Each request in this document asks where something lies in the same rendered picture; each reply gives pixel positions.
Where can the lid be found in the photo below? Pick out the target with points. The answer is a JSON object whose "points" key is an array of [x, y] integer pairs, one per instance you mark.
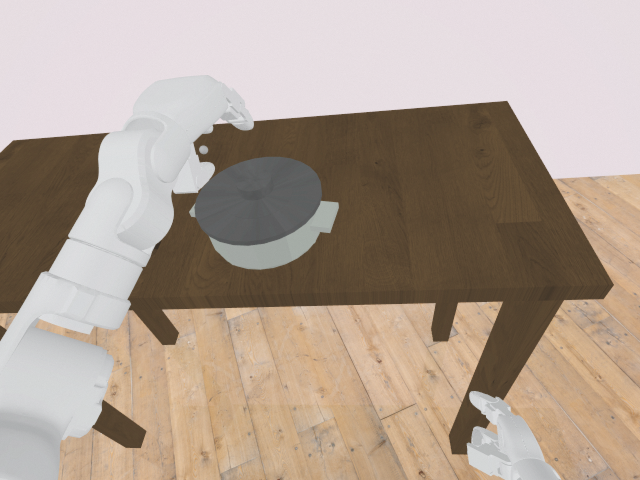
{"points": [[228, 218]]}

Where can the left robot forearm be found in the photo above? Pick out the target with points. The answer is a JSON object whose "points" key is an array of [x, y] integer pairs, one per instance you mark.
{"points": [[128, 211]]}

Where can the robot left upper arm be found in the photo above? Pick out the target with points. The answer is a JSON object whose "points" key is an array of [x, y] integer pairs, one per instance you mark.
{"points": [[52, 387]]}

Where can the pot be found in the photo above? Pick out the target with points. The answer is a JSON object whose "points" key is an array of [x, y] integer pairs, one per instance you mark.
{"points": [[281, 251]]}

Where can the right robot hand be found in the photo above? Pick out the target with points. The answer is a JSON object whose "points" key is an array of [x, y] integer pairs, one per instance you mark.
{"points": [[495, 454]]}

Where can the table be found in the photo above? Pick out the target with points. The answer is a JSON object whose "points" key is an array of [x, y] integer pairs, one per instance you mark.
{"points": [[444, 205]]}

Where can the right robot forearm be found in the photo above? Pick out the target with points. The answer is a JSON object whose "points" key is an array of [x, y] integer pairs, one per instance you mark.
{"points": [[533, 469]]}

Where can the left robot hand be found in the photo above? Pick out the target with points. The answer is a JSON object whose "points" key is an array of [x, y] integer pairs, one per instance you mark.
{"points": [[195, 103]]}

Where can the knob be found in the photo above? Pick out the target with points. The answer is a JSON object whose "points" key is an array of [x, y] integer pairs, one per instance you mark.
{"points": [[254, 184]]}

